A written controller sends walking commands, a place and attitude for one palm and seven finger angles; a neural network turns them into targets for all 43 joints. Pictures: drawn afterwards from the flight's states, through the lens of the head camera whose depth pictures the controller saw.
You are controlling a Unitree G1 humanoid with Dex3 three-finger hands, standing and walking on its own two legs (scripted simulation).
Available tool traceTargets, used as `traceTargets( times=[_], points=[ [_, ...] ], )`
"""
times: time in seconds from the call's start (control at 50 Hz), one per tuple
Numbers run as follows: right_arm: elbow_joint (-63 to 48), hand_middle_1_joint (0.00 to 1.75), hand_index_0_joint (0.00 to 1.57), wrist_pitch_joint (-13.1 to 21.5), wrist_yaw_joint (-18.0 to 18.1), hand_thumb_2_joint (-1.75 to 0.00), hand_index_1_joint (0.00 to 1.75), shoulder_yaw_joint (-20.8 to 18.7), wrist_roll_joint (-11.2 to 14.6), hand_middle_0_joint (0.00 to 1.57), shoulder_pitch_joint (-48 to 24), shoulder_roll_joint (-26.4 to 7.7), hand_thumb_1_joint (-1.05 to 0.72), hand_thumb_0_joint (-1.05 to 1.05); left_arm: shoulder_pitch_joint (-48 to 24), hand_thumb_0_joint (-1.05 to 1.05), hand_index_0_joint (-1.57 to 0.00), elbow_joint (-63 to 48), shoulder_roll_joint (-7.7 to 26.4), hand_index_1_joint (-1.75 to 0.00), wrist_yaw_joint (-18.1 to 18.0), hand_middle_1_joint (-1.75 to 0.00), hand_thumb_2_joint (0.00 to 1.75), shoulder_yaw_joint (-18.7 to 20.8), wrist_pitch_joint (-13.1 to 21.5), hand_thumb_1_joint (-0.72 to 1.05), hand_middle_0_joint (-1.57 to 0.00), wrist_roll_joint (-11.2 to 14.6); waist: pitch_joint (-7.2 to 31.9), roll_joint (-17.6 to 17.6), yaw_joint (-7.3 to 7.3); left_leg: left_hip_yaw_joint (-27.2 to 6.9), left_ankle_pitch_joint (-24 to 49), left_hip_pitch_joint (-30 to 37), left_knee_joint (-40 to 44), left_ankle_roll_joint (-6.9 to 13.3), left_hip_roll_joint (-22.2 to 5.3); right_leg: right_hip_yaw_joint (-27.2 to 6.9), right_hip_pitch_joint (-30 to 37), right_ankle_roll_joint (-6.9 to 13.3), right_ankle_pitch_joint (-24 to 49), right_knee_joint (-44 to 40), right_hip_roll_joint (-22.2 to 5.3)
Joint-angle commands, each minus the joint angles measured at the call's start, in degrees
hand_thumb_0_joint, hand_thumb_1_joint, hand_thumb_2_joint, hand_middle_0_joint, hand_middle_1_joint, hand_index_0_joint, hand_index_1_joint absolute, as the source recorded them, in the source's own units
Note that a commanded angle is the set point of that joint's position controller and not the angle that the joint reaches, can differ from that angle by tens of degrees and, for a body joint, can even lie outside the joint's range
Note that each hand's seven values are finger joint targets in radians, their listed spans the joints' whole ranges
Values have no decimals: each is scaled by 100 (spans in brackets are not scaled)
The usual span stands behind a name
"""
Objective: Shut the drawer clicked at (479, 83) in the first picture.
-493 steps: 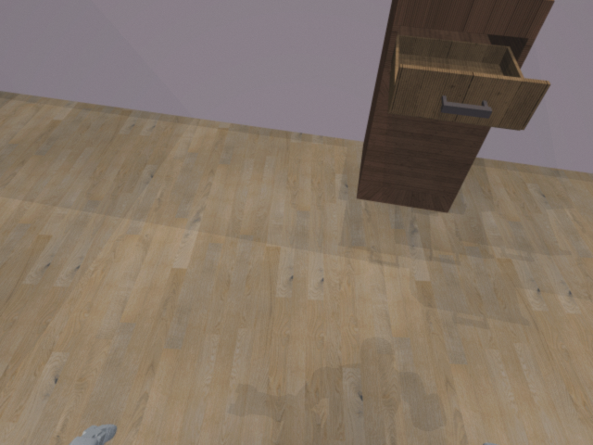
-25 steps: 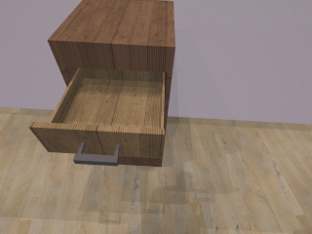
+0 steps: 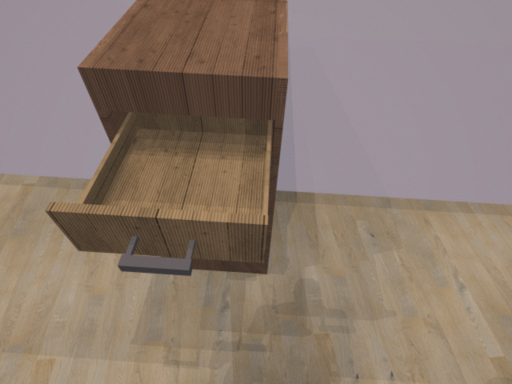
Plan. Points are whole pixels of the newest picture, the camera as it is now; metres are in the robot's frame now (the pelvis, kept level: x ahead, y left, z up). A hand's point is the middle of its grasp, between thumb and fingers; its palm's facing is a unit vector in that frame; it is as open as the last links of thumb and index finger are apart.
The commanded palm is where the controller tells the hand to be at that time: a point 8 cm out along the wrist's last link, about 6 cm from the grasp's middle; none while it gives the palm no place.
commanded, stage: come to a stop and stand still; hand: left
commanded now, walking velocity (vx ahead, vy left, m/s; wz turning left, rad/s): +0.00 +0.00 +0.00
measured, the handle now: (159, 254) +0.33 +0.20 -0.04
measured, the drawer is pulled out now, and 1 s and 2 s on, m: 0.29 0.29 0.29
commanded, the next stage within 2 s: look again from close up in 0.46 s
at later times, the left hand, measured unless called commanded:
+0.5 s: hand out of the picture -0.05 +0.15 -0.16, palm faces +0.01 -0.99 -0.16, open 7.4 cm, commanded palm none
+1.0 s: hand out of the picture +0.03 +0.20 -0.16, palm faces +0.01 -0.98 -0.21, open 7.4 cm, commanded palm none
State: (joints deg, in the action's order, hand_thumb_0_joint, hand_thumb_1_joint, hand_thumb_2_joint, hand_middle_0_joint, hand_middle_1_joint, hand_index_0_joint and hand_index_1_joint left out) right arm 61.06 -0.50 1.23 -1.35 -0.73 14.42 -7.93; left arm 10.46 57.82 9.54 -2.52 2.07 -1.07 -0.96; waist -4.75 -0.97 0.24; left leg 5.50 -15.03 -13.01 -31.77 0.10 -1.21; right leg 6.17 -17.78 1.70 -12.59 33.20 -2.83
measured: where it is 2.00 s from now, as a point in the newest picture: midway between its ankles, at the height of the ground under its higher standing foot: outside the picture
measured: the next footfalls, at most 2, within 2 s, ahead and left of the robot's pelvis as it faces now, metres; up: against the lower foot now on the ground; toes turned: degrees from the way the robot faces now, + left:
none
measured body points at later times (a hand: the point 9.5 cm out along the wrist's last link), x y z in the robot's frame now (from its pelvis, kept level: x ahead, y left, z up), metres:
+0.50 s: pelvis +0.00 +0.01 +0.01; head +0.02 +0.00 +0.46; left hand -0.05 +0.21 -0.15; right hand -0.01 -0.20 -0.15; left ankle +0.02 +0.11 -0.73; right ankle +0.04 -0.11 -0.73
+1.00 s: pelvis +0.01 +0.02 +0.01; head +0.01 +0.02 +0.46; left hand +0.03 +0.25 -0.15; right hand +0.00 -0.20 -0.15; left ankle +0.02 +0.11 -0.73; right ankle +0.04 -0.11 -0.73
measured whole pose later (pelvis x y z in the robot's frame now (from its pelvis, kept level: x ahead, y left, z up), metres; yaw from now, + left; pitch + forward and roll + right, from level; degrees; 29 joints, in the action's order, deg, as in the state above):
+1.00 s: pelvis +0.01 +0.02 +0.01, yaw +0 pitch -2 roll +0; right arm 61.8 0.9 0.3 0.5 -0.7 18.3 -8.7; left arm 17.1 60.1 9.1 -2.6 -0.4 0.5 -0.8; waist -1.2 -0.2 0.6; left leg 6.6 -14.3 -10.6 -26.5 2.2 0.1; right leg 3.6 -13.3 -0.7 -12.2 27.3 -3.0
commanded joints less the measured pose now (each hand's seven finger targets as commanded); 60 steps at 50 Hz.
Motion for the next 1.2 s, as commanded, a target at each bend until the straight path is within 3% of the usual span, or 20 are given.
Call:
traceTargets(
  times=[0.0,0.02,0.06,0.12,0.18,0.22,0.38,0.4,0.42,0.44,0.46,0.5,0.54,0.6,0.62,0.72,0.88,1.14,1.16,1.18],
  points=[
    [-234,30,20,49,-9,-90,30,-26,-82,20,278,-586,-90,0,428,0,-20,-253,285,-30,50,-30,90,97,-76,90,-20,-29,-479,1460,-170,-1568,-1738,-1597,2480,495,-1254,-243,601,-38,-756,43,-24],
    [-327,30,20,71,4,-90,30,-22,-69,20,5,-565,-90,0,697,0,-20,-185,241,-30,76,-30,90,72,-63,90,-20,-59,-369,1155,-347,-1437,-1453,-1660,2406,538,-1205,-292,878,-8,-443,188,-38],
    [-370,30,20,88,17,-90,30,-16,-51,20,-96,-645,-90,0,1011,0,-20,-7,162,-30,91,-30,90,12,-11,90,-20,-46,-5,676,-393,-1062,-1077,-1133,2027,436,-945,-403,903,-29,-159,-198,-101],
    [-285,30,20,108,-3,-90,30,-2,-20,20,233,-538,-90,0,997,0,-20,54,313,-30,77,-30,90,-35,92,90,-20,-37,-13,360,-178,-887,-849,-554,1790,244,-636,-750,622,0,-136,-1062,-240],
    [-160,30,20,73,-14,-90,30,23,-14,20,445,-518,-90,0,997,0,-20,128,337,-30,68,-30,90,-71,161,90,-20,-19,28,-177,-44,-650,-621,-90,1443,153,-472,-1015,184,41,-802,-1507,-385],
    [-70,30,20,84,-14,-90,30,43,-5,20,568,-448,-90,0,1026,0,-20,187,331,-30,66,-30,90,-85,182,90,-20,-15,35,-130,20,-589,-428,150,1460,156,-490,-1009,24,46,-813,-1591,-371],
    [140,30,20,143,10,-90,30,118,12,20,704,-341,-90,0,1405,0,-20,488,162,-30,39,-30,90,-155,240,90,-20,0,-36,31,-12,-522,-205,131,1457,128,-475,-992,129,35,-503,-1567,-347],
    [-205,30,20,212,-55,-90,30,67,20,20,7,-709,-90,0,1640,0,-20,677,402,-30,-164,-30,90,-212,351,90,-20,-89,-70,-46,-241,-280,114,-311,359,-36,-640,-1014,303,-62,832,-1316,-576],
    [-309,30,20,214,-42,-90,30,106,57,20,197,-550,-90,0,1410,0,-20,623,619,-30,-105,-30,90,-223,404,90,-20,-33,225,-64,100,-356,169,81,587,-130,-333,-1260,309,117,1638,-1236,-803],
    [-229,30,20,255,-31,-90,30,107,12,20,789,-397,-90,0,1388,0,-20,464,515,-30,-80,-30,90,-212,438,90,-20,6,935,-77,203,-391,3,258,648,-15,-357,-1172,706,189,1091,-1026,-740],
    [-165,30,20,270,-15,-90,30,104,18,20,777,-407,-90,0,1310,0,-20,441,471,-30,-57,-30,90,-227,419,90,-20,20,1131,69,150,-423,295,317,596,26,-342,-1070,827,175,1121,-950,-668],
    [-162,30,20,203,-5,-90,30,88,22,20,678,-420,-90,0,1189,0,-20,405,416,-30,-31,-30,90,-231,359,90,-20,33,514,-74,124,-490,61,53,716,65,-365,-1047,418,143,-32,-1179,-571],
    [-179,30,20,155,-17,-90,30,65,2,20,709,-454,-90,0,1091,0,-20,333,363,-30,-23,-30,90,-227,292,90,-20,13,-100,-47,121,-604,-214,-244,901,99,-410,-975,12,113,-698,-1242,-458],
    [-216,30,20,132,-34,-90,30,56,-17,20,739,-510,-90,0,1129,0,-20,243,346,-30,-21,-30,90,-191,257,90,-20,-3,-345,38,76,-708,-651,-593,1125,132,-398,-947,-27,101,-947,-1200,-358],
    [-218,30,20,136,-29,-90,30,42,-27,20,757,-518,-90,0,1142,0,-20,215,366,-30,-15,-30,90,-174,234,90,-20,-5,-312,250,52,-756,-779,-631,1259,143,-453,-881,24,93,-896,-1153,-334],
    [-247,30,20,169,-34,-90,30,42,-25,20,713,-577,-90,0,1147,0,-20,106,344,-30,2,-30,90,-160,215,90,-20,-5,-232,139,-24,-844,-762,-694,1436,192,-489,-794,290,58,-408,-1033,-285],
    [-148,30,20,221,-40,-90,30,72,1,20,693,-631,-90,0,1051,0,-20,11,417,-30,4,-30,90,-154,251,90,-20,17,170,18,-1,-673,248,-174,1211,174,-471,-813,562,31,321,-1043,-377],
    [71,30,20,217,-26,-90,30,89,30,20,565,-650,-90,0,1119,0,-20,214,367,-30,-5,-30,90,-191,248,90,-20,21,85,156,-3,-602,470,125,1317,170,-523,-777,571,-25,513,-1134,-382],
    [-307,30,20,248,-29,-90,30,71,65,20,39,-831,-90,0,1321,0,-20,471,577,-30,-194,-30,90,-215,263,90,-20,-55,-194,-13,-171,-374,1007,-259,380,40,-705,-877,347,-60,1480,-971,-569],
    [-2400,30,20,1078,222,-90,30,1,345,20,56,-1683,-90,0,-2963,0,-22,-8551,1694,-32,-126,-32,90,443,1502,90,-22,1206,2704,1098,548,-667,1195,1166,978,-56,-14,-342,987,-21,1065,-551,92]
  ],
)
